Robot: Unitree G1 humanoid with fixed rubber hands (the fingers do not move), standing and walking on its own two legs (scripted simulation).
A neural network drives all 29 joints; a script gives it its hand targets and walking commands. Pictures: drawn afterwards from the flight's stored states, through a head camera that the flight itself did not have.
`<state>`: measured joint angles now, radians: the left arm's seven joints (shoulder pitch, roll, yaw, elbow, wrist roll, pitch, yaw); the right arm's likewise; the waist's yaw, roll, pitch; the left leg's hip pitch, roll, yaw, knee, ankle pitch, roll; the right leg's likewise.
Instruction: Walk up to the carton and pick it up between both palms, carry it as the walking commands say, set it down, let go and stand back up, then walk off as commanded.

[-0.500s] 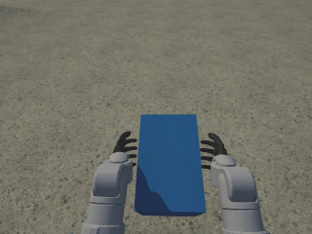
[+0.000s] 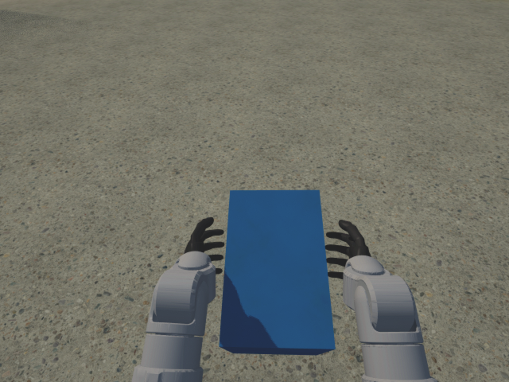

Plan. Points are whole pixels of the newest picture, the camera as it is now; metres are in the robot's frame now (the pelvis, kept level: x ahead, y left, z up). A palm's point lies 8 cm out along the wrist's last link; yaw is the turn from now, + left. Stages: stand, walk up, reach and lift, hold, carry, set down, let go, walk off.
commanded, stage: carry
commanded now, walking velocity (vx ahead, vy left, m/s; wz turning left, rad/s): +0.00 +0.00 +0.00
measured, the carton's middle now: (274, 275) +0.34 +0.00 -0.02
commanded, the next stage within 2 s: hold in 0.02 s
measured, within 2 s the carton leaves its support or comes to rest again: neither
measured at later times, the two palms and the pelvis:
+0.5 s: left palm (204, 266) +0.30 +0.11 +0.07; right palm (362, 266) +0.31 -0.13 +0.07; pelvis -0.01 -0.03 +0.00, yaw +5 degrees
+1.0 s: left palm (206, 268) +0.31 +0.11 +0.04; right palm (357, 274) +0.31 -0.13 +0.04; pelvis +0.01 -0.02 +0.00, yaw +1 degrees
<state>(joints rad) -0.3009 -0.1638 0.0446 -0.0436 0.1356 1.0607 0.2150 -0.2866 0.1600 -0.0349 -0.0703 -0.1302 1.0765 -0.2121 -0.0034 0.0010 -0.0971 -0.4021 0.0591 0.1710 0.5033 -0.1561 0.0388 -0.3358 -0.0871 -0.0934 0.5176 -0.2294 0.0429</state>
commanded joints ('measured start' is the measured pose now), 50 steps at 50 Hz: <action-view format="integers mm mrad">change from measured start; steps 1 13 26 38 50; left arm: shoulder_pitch -329 -618 -732 -574 -518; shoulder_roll -1034 -1198 -1101 -1138 -1100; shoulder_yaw -436 -464 -151 -179 -117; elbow -112 283 646 571 601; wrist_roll -276 -174 -48 -7 25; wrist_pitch -51 -383 -380 -369 -453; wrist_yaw -209 -376 -441 -417 -385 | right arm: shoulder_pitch -345 -622 -849 -726 -655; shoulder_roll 1043 1090 1118 1130 1044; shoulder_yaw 434 340 126 159 106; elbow -127 336 625 517 553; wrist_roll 278 170 81 58 1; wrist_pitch -62 -412 -401 -436 -503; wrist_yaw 208 393 386 385 379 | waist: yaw -2 -61 20 -26 4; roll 7 51 -40 8 5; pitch -287 -263 -40 -150 -106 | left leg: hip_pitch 182 582 480 601 497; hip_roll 111 -127 -178 -114 -120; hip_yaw -128 -288 -221 -280 -279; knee -88 -68 -115 -80 -51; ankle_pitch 28 134 -80 97 122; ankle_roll -24 -78 -35 -7 -17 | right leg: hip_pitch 42 52 81 114 93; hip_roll -70 177 159 149 162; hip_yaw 64 147 138 202 206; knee -81 -144 -238 -204 -129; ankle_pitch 33 35 -167 15 48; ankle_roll -41 -69 -25 -76 -75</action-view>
